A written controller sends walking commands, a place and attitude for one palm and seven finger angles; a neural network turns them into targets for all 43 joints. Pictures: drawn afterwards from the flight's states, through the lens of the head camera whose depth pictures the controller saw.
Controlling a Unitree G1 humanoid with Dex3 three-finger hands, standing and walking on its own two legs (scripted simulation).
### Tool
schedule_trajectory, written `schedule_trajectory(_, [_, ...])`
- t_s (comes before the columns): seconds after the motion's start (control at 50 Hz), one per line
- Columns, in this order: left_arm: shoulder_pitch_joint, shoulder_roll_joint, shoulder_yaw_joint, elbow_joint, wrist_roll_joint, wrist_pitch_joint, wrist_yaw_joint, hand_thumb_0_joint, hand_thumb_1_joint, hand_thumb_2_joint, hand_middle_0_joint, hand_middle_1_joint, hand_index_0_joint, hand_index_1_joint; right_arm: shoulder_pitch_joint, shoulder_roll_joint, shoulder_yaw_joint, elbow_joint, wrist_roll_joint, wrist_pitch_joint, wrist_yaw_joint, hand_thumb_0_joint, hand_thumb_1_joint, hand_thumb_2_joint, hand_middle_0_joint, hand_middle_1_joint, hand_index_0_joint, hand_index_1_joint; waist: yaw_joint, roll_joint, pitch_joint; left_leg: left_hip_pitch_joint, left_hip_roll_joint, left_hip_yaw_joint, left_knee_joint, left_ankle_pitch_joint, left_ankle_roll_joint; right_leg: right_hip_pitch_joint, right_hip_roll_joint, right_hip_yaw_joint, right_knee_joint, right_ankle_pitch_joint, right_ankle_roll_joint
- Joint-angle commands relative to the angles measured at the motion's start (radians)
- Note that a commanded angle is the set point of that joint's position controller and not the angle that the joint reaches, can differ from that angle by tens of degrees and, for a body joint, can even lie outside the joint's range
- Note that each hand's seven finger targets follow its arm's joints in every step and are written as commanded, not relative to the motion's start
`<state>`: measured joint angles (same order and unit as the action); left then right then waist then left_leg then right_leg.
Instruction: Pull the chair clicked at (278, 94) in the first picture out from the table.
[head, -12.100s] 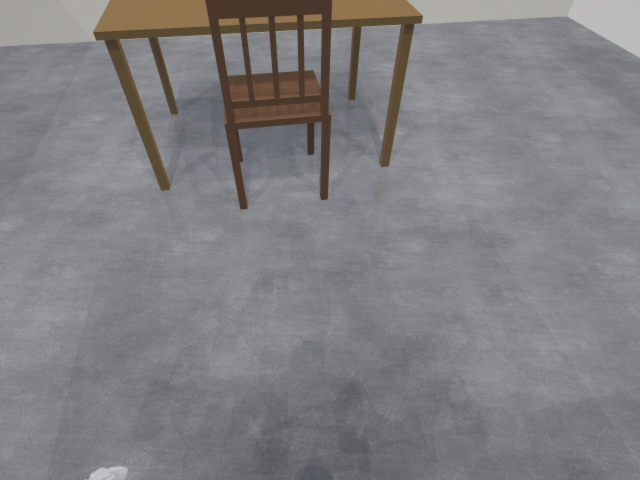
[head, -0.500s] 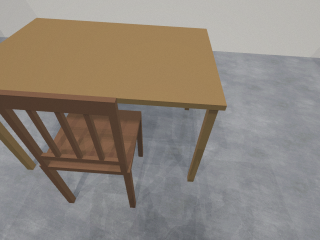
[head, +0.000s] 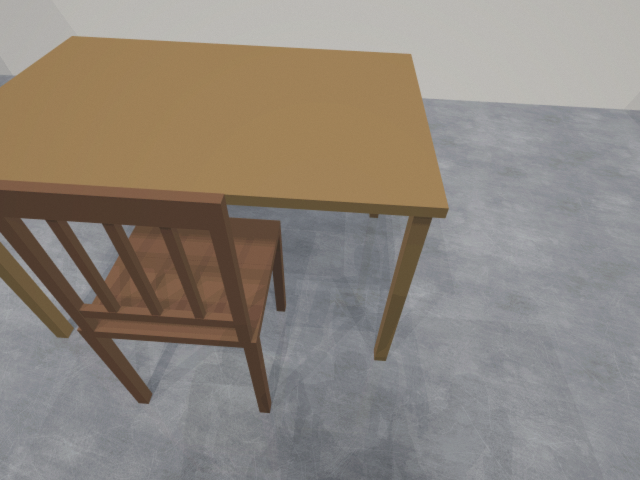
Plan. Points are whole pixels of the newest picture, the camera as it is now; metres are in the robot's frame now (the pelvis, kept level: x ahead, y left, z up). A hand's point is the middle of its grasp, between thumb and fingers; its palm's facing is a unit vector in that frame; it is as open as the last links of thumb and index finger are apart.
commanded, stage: look again from close up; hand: left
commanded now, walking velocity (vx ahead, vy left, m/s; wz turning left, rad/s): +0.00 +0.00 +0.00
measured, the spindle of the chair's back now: (136, 272) +0.48 +0.38 -0.11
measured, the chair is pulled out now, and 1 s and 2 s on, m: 0.00 0.00 0.00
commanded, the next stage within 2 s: none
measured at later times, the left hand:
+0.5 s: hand out of the picture +0.01 +0.17 -0.17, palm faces +0.02 -0.98 -0.22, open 7.4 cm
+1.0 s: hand out of the picture +0.03 +0.17 -0.17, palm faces +0.01 -0.97 -0.26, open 7.4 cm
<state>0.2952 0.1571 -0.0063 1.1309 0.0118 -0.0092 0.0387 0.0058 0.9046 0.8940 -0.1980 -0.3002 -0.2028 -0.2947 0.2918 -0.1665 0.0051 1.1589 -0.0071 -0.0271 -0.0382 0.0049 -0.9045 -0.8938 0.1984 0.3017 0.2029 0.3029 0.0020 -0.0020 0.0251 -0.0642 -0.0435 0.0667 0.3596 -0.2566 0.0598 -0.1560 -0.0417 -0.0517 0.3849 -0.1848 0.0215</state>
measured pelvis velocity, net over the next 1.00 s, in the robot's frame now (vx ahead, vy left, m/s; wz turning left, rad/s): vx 0.00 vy -0.03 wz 0.01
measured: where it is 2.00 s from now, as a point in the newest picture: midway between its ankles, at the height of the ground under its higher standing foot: outside the picture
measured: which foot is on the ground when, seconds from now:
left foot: down 0.00-1.00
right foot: down 0.00-1.00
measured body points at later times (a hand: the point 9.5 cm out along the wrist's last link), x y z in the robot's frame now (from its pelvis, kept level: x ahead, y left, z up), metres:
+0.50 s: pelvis +0.00 -0.02 +0.00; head +0.00 -0.02 +0.45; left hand +0.01 +0.22 -0.16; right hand +0.00 -0.26 -0.16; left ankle -0.03 +0.07 -0.74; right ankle +0.02 -0.13 -0.74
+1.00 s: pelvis +0.00 -0.03 +0.00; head +0.01 -0.04 +0.45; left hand +0.03 +0.22 -0.15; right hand +0.03 -0.29 -0.15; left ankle -0.03 +0.07 -0.74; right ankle +0.02 -0.13 -0.74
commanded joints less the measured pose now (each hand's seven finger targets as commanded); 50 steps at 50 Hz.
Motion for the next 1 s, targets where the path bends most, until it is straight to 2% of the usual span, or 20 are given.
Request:
schedule_trajectory(0.0, [0.051, 0.109, 0.021, -0.027, 0.003, -0.012, 0.006, 0.0, 0.9, 0.9, -0.2, -0.3, -0.2, -0.3, 0.055, -0.128, -0.02, -0.02, -0.001, -0.009, -0.003, 0.0, -0.9, -0.9, 0.2, 0.3, 0.2, 0.3, -0.004, 0.0, 0.06, -0.099, 0.166, -0.127, -0.096, 0.17, -0.025, 0.015, -0.083, 0.079, -0.043, 0.123, -0.041])
schedule_trajectory(0.1, [0.04, 0.119, 0.02, -0.029, 0.003, -0.014, 0.005, 0.0, 0.9, 0.9, -0.2, -0.3, -0.2, -0.3, 0.043, -0.135, -0.02, -0.022, -0.001, -0.006, 0.0, 0.0, -0.9, -0.9, 0.2, 0.3, 0.2, 0.3, -0.005, 0.002, 0.074, -0.109, 0.164, -0.129, -0.103, 0.127, -0.026, 0.002, -0.082, 0.088, -0.056, 0.098, -0.043])
schedule_trajectory(0.18, [0.035, 0.129, 0.021, -0.032, 0.003, -0.016, 0.003, 0.0, 0.9, 0.9, -0.2, -0.3, -0.2, -0.3, 0.037, -0.141, -0.021, -0.024, 0.0, -0.006, 0.002, 0.0, -0.9, -0.9, 0.2, 0.3, 0.2, 0.3, -0.004, -0.013, 0.061, -0.108, 0.165, -0.128, -0.099, 0.118, -0.025, 0.01, -0.085, 0.091, -0.063, 0.098, -0.045])
schedule_trajectory(0.3, [0.023, 0.144, 0.023, -0.035, 0.002, -0.019, 0.002, 0.0, 0.9, 0.9, -0.2, -0.3, -0.2, -0.3, 0.022, -0.152, -0.021, -0.026, -0.002, -0.006, 0.002, 0.0, -0.9, -0.9, 0.2, 0.3, 0.2, 0.3, -0.005, 0.012, 0.043, -0.096, 0.165, -0.125, -0.092, 0.133, -0.027, 0.013, -0.088, 0.097, -0.067, 0.112, -0.05])
schedule_trajectory(0.56, [-0.007, 0.175, 0.026, -0.038, 0.001, -0.023, -0.002, 0.0, 0.9, 0.9, -0.2, -0.3, -0.2, -0.3, -0.004, -0.18, -0.019, -0.028, -0.002, -0.008, 0.003, 0.0, -0.9, -0.9, 0.2, 0.3, 0.2, 0.3, -0.003, -0.007, 0.03, -0.084, 0.171, -0.124, -0.094, 0.162, -0.031, 0.027, -0.092, 0.1, -0.069, 0.146, -0.054])
schedule_trajectory(0.62, [-0.014, 0.182, 0.027, -0.04, 0.001, -0.024, -0.002, 0.0, 0.9, 0.9, -0.2, -0.3, -0.2, -0.3, -0.011, -0.186, -0.02, -0.029, -0.003, -0.007, 0.004, 0.0, -0.9, -0.9, 0.2, 0.3, 0.2, 0.3, -0.004, 0.006, 0.015, -0.076, 0.172, -0.123, -0.092, 0.165, -0.032, 0.032, -0.093, 0.104, -0.072, 0.15, -0.056])
schedule_trajectory(0.7, [-0.024, 0.187, 0.027, -0.041, 0.001, -0.022, -0.003, 0.0, 0.9, 0.9, -0.2, -0.3, -0.2, -0.3, -0.019, -0.191, -0.019, -0.03, -0.003, -0.005, 0.005, 0.0, -0.9, -0.9, 0.2, 0.3, 0.2, 0.3, -0.003, -0.004, 0.036, -0.083, 0.173, -0.125, -0.098, 0.152, -0.032, 0.021, -0.09, 0.104, -0.078, 0.132, -0.055])
schedule_trajectory(0.98, [-0.05, 0.223, 0.032, -0.052, 0.001, -0.026, -0.007, 0.0, 0.9, 0.9, -0.2, -0.3, -0.2, -0.3, -0.042, -0.218, -0.02, -0.039, -0.004, -0.005, 0.007, 0.0, -0.9, -0.9, 0.2, 0.3, 0.2, 0.3, -0.003, -0.003, 0.004, -0.067, 0.174, -0.123, -0.091, 0.164, -0.034, 0.039, -0.094, 0.113, -0.088, 0.162, -0.06])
